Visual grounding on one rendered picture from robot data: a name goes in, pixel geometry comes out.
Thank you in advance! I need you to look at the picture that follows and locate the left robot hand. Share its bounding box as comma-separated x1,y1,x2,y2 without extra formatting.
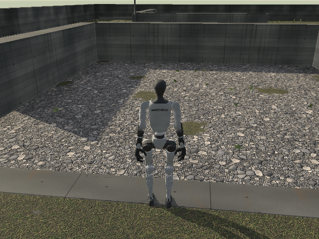
135,148,147,163

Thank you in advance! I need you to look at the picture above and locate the robot right forearm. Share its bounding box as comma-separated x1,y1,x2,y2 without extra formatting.
176,122,185,148

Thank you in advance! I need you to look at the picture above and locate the robot left forearm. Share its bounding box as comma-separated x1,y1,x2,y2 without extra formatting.
135,122,144,149

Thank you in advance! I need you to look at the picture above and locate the left robot shin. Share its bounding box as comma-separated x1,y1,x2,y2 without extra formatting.
146,166,153,199

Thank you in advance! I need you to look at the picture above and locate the right robot shin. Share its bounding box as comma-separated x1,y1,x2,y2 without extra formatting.
165,167,173,201

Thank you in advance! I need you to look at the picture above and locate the right robot upper arm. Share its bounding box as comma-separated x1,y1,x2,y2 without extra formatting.
170,101,181,129

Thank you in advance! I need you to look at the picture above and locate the right robot hand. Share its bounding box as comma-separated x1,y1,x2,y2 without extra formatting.
174,147,186,161

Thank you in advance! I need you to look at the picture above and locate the robot shin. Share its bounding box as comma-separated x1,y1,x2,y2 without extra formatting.
146,166,153,199
165,167,173,201

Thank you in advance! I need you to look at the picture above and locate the left robot upper arm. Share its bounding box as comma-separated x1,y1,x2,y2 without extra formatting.
139,101,150,129

